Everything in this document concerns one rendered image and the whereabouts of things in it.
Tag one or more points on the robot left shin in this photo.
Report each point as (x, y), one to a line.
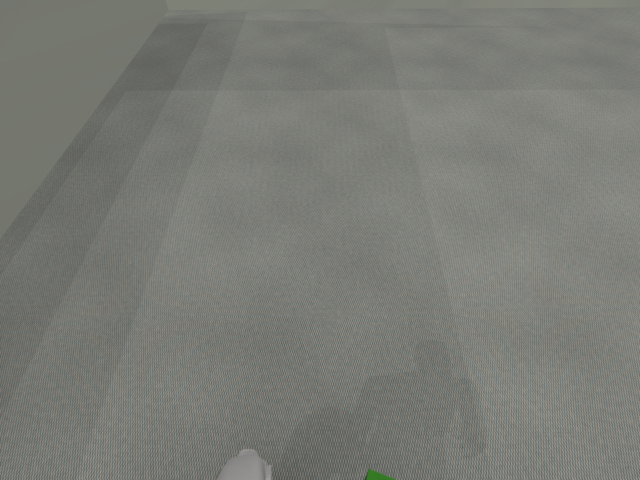
(248, 452)

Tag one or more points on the robot left thigh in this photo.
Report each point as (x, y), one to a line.
(245, 467)

